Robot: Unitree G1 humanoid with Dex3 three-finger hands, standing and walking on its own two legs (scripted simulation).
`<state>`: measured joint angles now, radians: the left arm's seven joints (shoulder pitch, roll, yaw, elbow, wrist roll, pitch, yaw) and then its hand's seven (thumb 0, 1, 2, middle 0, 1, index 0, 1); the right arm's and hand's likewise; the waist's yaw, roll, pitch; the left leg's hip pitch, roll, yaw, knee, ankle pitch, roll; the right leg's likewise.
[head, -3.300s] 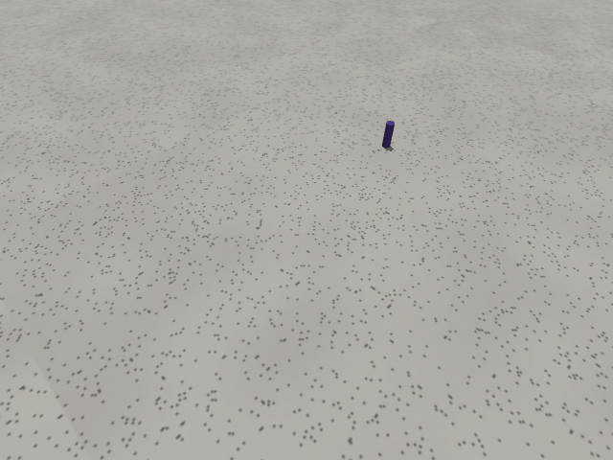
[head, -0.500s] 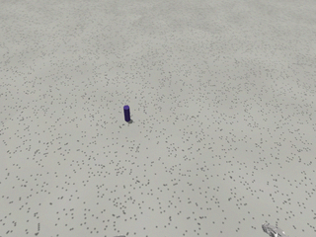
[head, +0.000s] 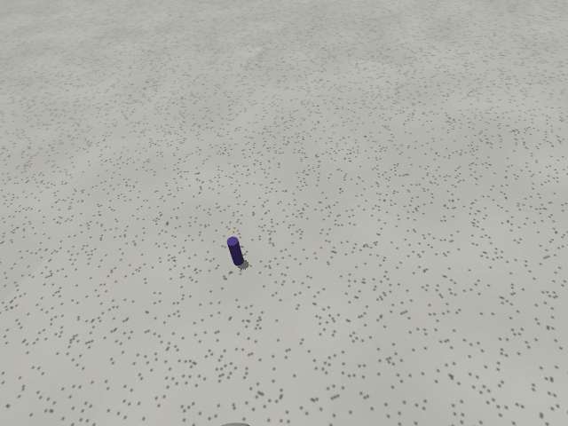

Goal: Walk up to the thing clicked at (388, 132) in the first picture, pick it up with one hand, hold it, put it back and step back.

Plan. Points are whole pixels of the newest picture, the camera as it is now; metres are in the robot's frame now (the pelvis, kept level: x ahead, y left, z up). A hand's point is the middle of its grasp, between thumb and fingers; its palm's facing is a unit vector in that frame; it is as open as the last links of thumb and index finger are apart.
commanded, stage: walk up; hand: left
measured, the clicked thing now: (235, 251) +0.88 +0.26 -0.70
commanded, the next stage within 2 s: none
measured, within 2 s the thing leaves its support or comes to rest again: neither
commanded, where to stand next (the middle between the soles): +0.49 +0.05 m, yaw -1 degrees
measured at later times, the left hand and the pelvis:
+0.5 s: hand (110, 389) +0.22 +0.32 -0.15, palm faces -0.02 -0.94 -0.34, open 7.4 cm; pelvis +0.19 +0.04 +0.00, yaw +2 degrees
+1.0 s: hand (130, 302) +0.37 +0.32 -0.12, palm faces -0.01 -0.90 -0.44, open 7.4 cm; pelvis +0.35 +0.03 +0.00, yaw +1 degrees
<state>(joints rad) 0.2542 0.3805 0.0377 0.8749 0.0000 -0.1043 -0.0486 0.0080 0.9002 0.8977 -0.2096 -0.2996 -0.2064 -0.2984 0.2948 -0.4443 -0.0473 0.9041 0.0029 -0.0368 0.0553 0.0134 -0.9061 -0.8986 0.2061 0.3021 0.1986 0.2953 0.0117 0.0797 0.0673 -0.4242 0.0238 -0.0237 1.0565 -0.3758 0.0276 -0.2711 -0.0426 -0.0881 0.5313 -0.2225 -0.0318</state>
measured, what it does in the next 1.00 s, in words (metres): walks ahead: left foot, then right foot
